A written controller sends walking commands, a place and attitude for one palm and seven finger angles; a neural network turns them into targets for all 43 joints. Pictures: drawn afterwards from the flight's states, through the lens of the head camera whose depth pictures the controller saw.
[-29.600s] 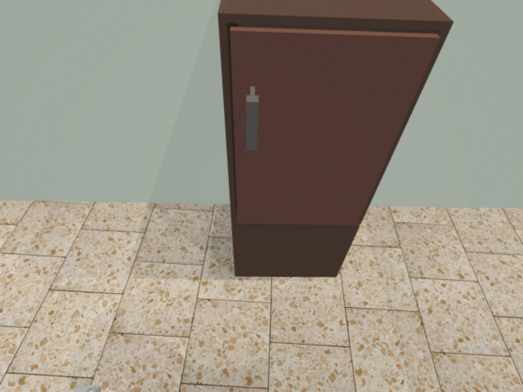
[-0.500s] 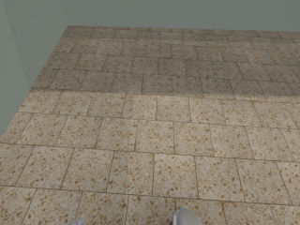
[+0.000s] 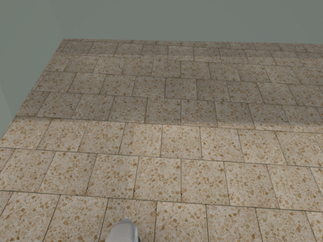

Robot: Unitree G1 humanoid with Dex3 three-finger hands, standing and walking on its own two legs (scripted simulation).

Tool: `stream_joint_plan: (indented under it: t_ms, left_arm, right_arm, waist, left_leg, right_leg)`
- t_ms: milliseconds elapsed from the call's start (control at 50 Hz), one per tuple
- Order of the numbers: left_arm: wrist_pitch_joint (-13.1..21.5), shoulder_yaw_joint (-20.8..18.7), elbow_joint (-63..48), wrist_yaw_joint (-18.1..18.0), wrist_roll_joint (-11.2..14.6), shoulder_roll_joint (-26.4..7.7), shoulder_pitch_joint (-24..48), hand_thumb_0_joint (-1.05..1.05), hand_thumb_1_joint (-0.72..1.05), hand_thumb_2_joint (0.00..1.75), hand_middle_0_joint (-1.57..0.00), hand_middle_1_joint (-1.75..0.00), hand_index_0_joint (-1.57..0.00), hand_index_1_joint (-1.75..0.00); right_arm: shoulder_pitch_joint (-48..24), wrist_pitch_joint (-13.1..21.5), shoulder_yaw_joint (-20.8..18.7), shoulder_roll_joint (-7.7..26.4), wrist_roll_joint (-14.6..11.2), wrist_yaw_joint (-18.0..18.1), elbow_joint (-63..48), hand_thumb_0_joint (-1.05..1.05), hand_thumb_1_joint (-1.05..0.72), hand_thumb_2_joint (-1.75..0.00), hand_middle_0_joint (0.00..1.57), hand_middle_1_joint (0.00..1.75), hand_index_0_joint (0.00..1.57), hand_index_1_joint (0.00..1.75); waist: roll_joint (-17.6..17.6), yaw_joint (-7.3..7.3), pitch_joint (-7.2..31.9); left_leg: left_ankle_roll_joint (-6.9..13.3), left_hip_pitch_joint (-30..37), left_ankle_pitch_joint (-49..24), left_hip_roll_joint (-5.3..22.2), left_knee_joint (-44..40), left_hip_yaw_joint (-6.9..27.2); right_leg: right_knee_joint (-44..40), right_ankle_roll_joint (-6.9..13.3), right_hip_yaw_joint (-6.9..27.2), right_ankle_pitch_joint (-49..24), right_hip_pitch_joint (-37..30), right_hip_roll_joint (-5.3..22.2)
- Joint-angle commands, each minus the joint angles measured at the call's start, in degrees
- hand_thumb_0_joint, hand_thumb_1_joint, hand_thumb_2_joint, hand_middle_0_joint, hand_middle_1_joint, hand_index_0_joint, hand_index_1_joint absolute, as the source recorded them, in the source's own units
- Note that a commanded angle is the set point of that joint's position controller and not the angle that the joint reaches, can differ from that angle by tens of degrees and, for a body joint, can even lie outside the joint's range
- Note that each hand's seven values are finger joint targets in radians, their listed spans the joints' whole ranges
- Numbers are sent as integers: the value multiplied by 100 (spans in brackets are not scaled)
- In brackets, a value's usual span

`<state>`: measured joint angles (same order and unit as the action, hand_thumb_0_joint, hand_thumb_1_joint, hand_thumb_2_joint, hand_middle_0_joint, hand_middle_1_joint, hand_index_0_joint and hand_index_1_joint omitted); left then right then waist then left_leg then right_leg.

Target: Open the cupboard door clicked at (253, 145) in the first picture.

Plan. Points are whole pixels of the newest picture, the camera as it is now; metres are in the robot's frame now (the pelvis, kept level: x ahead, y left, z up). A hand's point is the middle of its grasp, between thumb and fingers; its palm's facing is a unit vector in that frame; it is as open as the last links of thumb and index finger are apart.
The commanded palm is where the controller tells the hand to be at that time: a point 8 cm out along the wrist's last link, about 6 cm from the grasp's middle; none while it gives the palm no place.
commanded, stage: turn to face it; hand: left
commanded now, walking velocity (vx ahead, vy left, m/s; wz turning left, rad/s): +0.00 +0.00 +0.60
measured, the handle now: out of the picture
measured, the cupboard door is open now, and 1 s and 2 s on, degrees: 42 42 42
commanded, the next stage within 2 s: none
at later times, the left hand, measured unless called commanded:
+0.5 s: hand (93, 203) +0.25 +0.22 -0.16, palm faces +0.22 -0.95 -0.23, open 7.3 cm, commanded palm none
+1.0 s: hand out of the picture +0.11 +0.17 -0.19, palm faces +0.56 -0.79 -0.25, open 7.3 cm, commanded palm none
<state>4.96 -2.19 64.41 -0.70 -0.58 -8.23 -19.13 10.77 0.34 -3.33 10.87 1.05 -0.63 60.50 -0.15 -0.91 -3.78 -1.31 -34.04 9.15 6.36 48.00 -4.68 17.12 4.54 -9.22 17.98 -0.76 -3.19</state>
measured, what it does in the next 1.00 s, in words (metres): walks ahead, turning left: left foot, then right foot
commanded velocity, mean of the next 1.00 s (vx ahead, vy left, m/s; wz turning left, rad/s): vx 0.00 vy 0.00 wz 0.60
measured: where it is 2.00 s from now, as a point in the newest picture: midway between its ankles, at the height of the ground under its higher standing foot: (166, 229)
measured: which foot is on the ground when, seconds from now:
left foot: up 0.00-0.12, down 0.14-0.58, up 0.60-0.96, down 0.98-1.00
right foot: down 0.00-0.14, up 0.16-0.56, down 0.58-0.98, up 1.00-1.00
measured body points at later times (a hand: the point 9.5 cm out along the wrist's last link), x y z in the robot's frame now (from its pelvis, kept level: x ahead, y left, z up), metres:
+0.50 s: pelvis +0.15 +0.00 +0.00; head +0.20 +0.01 +0.44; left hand +0.23 +0.27 -0.14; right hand +0.26 -0.23 -0.15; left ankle +0.17 +0.10 -0.74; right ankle +0.20 -0.14 -0.70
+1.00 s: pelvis +0.21 -0.01 -0.02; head +0.26 +0.04 +0.42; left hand +0.08 +0.21 -0.17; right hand +0.47 -0.15 -0.15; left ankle +0.15 +0.08 -0.74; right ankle +0.21 -0.13 -0.73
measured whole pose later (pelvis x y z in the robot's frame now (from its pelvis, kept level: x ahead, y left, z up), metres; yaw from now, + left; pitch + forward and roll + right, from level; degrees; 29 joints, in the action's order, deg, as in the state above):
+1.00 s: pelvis +0.21 -0.01 -0.02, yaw +34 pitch +2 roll +1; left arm -0.8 -3.6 54.0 -0.6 -0.8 -13.8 -16.5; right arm 3.3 -2.4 -3.5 14.2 1.1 -2.0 50.6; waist 3.3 0.4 -7.3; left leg 1.5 -18.7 16.7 0.1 35.4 -6.2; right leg 45.1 -2.3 -15.5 28.2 15.1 10.3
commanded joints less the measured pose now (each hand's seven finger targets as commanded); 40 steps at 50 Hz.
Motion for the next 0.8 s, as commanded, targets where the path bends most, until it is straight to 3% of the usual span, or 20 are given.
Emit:
stream_joint_plan:
  t_ms: [0, 40, 80, 100, 120, 140, 180, 200, 240, 380, 440, 500, 520, 540, 560, 580, 620, 640, 680, 780]
  left_arm:
    - [76, -24, 3, -76, -45, -693, -429, 0, 90, 90, -20, -30, -20, -30]
    - [50, -61, 8, -99, -39, -820, -385, 0, 90, 90, -20, -30, -20, -30]
    - [-26, -83, -78, -107, -14, -943, -300, 0, 90, 90, -20, -30, -20, -30]
    - [-70, -115, -240, -99, 64, -827, -503, 0, 90, 90, -20, -30, -20, -30]
    - [-66, -70, -457, -94, 141, -457, -608, 0, 90, 90, -20, -30, -20, -30]
    - [-135, -85, -651, -155, 57, -586, -209, 0, 90, 90, -20, -30, -20, -30]
    - [-241, -135, -761, -119, -18, -484, 156, 0, 90, 90, -20, -30, -20, -30]
    - [-308, -170, -771, -70, -48, -470, 195, 0, 90, 90, -20, -30, -20, -30]
    - [-436, -184, -782, -43, -61, -320, -15, 0, 90, 90, -20, -30, -20, -30]
    - [-585, -283, -1332, -30, -94, -528, 637, 0, 90, 90, -20, -30, -20, -30]
    - [-558, -275, -1561, -31, -70, -604, 920, 0, 90, 90, -20, -30, -20, -30]
    - [-473, -299, -1608, -59, -34, -751, 630, 0, 90, 90, -20, -30, -20, -30]
    - [-423, -335, -1593, -87, -39, -929, 429, 0, 90, 90, -20, -30, -20, -30]
    - [-366, -427, -1588, -136, -119, -1398, 244, 0, 90, 90, -20, -30, -20, -30]
    - [-376, -444, -1631, -141, -150, -1748, 219, 0, 90, 90, -20, -30, -20, -30]
    - [-376, -422, -1667, -183, -105, -1624, 366, 0, 90, 90, -20, -30, -20, -30]
    - [-395, -291, -1754, -184, -79, -1241, 913, 0, 90, 90, -20, -30, -20, -30]
    - [-377, -256, -1779, -170, -71, -1146, 933, 0, 90, 90, -20, -30, -20, -30]
    - [-358, -258, -1740, -163, -81, -1159, 813, 0, 90, 90, -20, -30, -20, -30]
    - [-369, -301, -1530, -135, -100, -1395, 264, 0, 90, 90, -20, -30, -20, -30]
  right_arm:
    - [-267, 147, 97, -22, -37, -44, -335, 0, -90, -90, 20, 30, 20, 30]
    - [38, 169, 105, 104, -12, 17, -248, 0, -90, -90, 20, 30, 20, 30]
    - [1006, 155, 17, 475, 43, 62, -15, 0, -90, -90, 20, 30, 20, 30]
    - [1512, 155, -83, 956, 139, 121, -45, 0, -90, -90, 20, 30, 20, 30]
    - [1831, 121, -187, 1357, 89, 163, -37, 0, -90, -90, 20, 30, 20, 30]
    - [1685, 89, -168, 1424, -13, 188, -57, 0, -90, -90, 20, 30, 20, 30]
    - [789, 118, -122, 1018, 1, 265, -376, 0, -90, -90, 20, 30, 20, 30]
    - [571, 141, -66, 845, 24, 271, -486, 0, -90, -90, 20, 30, 20, 30]
    - [269, 164, -61, 871, 24, 249, -607, 0, -90, -90, 20, 30, 20, 30]
    - [138, -16, -245, 1058, 68, 127, -865, 0, -90, -90, 20, 30, 20, 30]
    - [138, -78, -310, 1125, 84, 114, -970, 0, -90, -90, 20, 30, 20, 30]
    - [-63, -126, -358, 1135, 47, 113, -1104, 0, -90, -90, 20, 30, 20, 30]
    - [-116, -120, -342, 1045, 2, 92, -1167, 0, -90, -90, 20, 30, 20, 30]
    - [-41, -105, -302, 725, -57, 51, -1240, 0, -90, -90, 20, 30, 20, 30]
    - [-84, -96, -287, 585, -42, 30, -1367, 0, -90, -90, 20, 30, 20, 30]
    - [-70, -173, -334, 818, -3, 44, -1314, 0, -90, -90, 20, 30, 20, 30]
    - [-129, -283, -272, 684, 3, -16, -1141, 0, -90, -90, 20, 30, 20, 30]
    - [-162, -304, -236, 607, 5, -57, -1138, 0, -90, -90, 20, 30, 20, 30]
    - [-261, -335, -193, 550, -18, -95, -1140, 0, -90, -90, 20, 30, 20, 30]
    - [-773, -337, -98, 480, -36, -143, -1219, 0, -90, -90, 20, 30, 20, 30]
  waist:
    - [387, 15, -234]
    - [539, -146, -43]
    - [425, -571, 494]
    - [-343, -694, 1138]
    - [-1340, -609, 1605]
    - [-643, -535, 1475]
    - [-888, -210, 674]
    - [-502, -79, 527]
    - [-302, 157, 686]
    - [-775, 88, 608]
    - [-851, 35, 626]
    - [-774, 217, 782]
    - [-487, 345, 860]
    - [794, 411, 1036]
    - [1771, 454, 958]
    - [1604, 373, 908]
    - [1030, 68, 510]
    - [995, 29, 475]
    - [994, 62, 472]
    - [1142, 306, 497]
  left_leg:
    - [177, 179, 138, -312, -703, -255]
    - [324, 849, 209, -653, -1045, -455]
    - [508, 2299, -1012, -675, -1662, -323]
    - [1114, 3600, -2934, 415, -1590, 1076]
    - [1974, 4217, -5166, 1832, -1979, 2842]
    - [1991, 3735, -4711, 1848, -2212, 2830]
    - [1628, 2477, -2449, 1477, -2755, 2443]
    - [1436, 2040, -2304, 1165, -2846, 2138]
    - [1220, 1841, -2425, 840, -2802, 1520]
    - [1089, 1526, -436, 516, -3014, 1866]
    - [1087, 1554, -698, 439, -2791, 2169]
    - [908, 1290, -1073, 282, -2293, 2283]
    - [679, 908, -736, 49, -1951, 2151]
    - [266, -8, 594, -570, -922, 1421]
    - [-71, -396, 2671, -1148, 609, 503]
    - [-59, -254, 2674, -784, 1711, 805]
    - [-181, -350, 1870, -500, 2511, 706]
    - [-219, -270, 1632, -462, 2453, 615]
    - [-263, -136, 1506, -459, 1967, 416]
    - [-246, 305, 1595, -527, 532, -26]
  right_leg:
    - [-74, 292, 469, -4872, -224, 1845]
    - [650, 125, 216, -6133, -339, 1815]
    - [2348, -214, -99, -5748, 142, 1644]
    - [3732, -511, -270, -3636, 1352, 1153]
    - [5524, -599, 51, 1614, 2446, 405]
    - [5989, -537, 871, 1754, 2693, 458]
    - [5992, -689, 1115, 1082, 3175, 851]
    - [5663, -747, 1088, 797, 3019, 870]
    - [4944, -842, 966, 607, 2746, 825]
    - [3610, -921, 785, 254, 2679, 638]
    - [2824, -878, 720, 367, 2323, 420]
    - [1537, -803, 701, -131, 1318, 300]
    - [754, -745, 889, -584, 606, 548]
    - [161, -405, 2025, -965, -262, 1771]
    - [19, 323, 3057, -2077, -72, 3173]
    - [152, 586, 2834, -2398, 422, 3295]
    - [403, 406, 1727, -2875, 655, 2508]
    - [475, 245, 1256, -3221, 739, 2290]
    - [529, 102, 831, -3618, 544, 2177]
    - [773, 32, 390, -4369, 79, 2227]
